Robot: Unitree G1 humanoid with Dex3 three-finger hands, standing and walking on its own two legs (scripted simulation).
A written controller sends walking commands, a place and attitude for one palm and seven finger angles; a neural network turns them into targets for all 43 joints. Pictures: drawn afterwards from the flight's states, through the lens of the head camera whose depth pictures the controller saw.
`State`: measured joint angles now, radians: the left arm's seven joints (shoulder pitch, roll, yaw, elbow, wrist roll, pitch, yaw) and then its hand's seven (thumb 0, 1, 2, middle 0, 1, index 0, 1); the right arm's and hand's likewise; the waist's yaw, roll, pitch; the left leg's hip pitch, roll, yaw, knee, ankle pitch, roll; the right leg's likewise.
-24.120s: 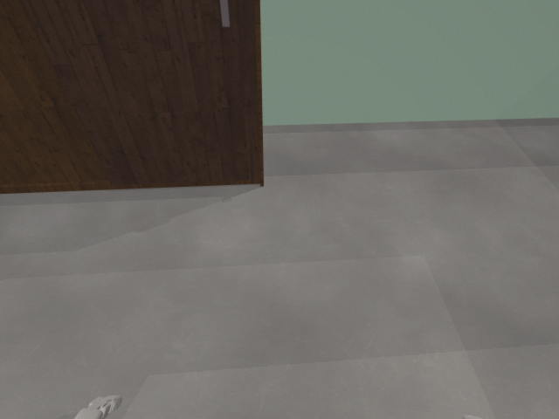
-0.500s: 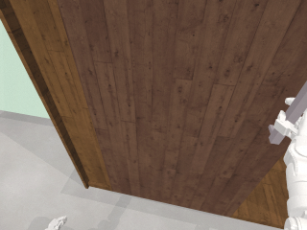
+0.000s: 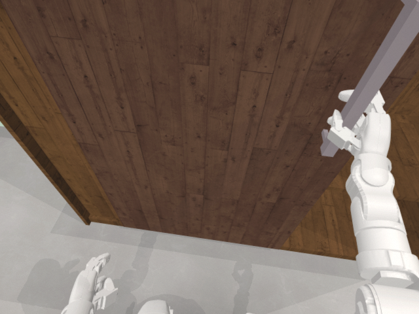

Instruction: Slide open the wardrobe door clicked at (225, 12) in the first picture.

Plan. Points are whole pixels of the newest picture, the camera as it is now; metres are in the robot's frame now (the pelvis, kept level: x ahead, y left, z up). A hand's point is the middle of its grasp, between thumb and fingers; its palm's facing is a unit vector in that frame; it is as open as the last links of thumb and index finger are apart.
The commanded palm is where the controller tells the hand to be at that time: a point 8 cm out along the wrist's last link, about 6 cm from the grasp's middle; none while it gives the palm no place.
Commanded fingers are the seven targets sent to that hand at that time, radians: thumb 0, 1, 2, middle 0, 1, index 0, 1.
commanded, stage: stop walking and hold the door there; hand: right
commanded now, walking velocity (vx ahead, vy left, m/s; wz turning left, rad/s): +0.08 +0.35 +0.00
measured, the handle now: (358, 88) +0.47 -0.23 +0.21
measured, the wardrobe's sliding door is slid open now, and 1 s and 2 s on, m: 0.53 0.53 0.53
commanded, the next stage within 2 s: loosen the grip on the handle in 1.22 s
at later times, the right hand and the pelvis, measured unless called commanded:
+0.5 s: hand (336, 129) +0.41 -0.19 +0.16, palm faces +0.22 +0.97 -0.12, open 6.1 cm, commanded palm +0.38 -0.21 +0.14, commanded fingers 0.00 -0.90 -0.90 0.45 1.40 0.45 1.40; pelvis +0.00 -0.03 +0.01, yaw +1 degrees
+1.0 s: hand (335, 129) +0.41 -0.19 +0.15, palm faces +0.23 +0.96 -0.14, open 6.2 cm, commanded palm +0.38 -0.21 +0.14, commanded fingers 0.00 -0.90 -0.90 0.45 1.40 0.45 1.40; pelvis +0.02 -0.03 +0.01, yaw +1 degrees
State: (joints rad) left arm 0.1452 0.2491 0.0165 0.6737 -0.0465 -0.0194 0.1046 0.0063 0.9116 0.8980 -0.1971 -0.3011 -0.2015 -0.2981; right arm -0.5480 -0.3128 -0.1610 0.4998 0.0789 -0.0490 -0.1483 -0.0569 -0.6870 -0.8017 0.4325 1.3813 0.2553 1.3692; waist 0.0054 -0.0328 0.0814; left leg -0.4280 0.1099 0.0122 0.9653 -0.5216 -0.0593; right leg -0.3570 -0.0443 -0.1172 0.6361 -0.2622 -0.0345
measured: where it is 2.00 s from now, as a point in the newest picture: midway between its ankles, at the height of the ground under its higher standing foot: outside the picture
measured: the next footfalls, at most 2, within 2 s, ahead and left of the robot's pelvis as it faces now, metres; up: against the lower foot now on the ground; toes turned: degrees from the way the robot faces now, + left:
left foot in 0.16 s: +0.03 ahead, +0.08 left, +0.00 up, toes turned +4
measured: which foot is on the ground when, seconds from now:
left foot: up 0.00-0.14, down 0.16-1.00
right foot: down 0.00-1.00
